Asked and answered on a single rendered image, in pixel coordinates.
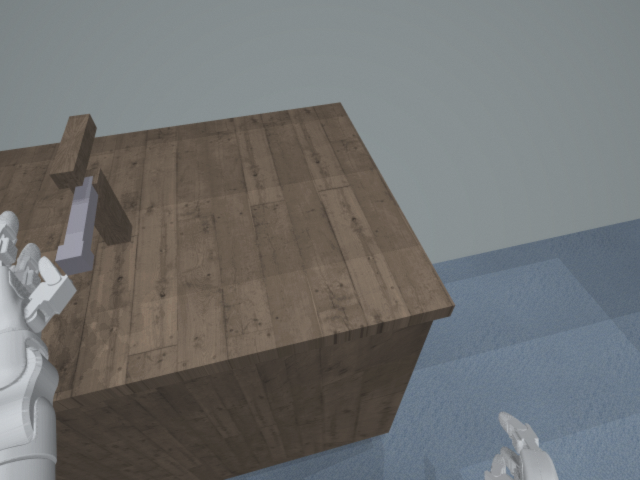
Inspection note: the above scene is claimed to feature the robot right hand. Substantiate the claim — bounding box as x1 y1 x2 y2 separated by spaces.
484 411 559 480

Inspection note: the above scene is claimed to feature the robot left forearm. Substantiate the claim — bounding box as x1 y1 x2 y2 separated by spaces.
0 330 59 480

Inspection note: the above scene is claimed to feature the robot left hand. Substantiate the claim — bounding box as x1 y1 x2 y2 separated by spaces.
0 211 77 338

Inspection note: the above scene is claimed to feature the counter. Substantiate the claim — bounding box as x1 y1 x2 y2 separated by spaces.
0 102 455 480

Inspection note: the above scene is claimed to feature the tap lever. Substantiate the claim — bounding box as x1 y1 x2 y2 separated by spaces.
55 176 98 276

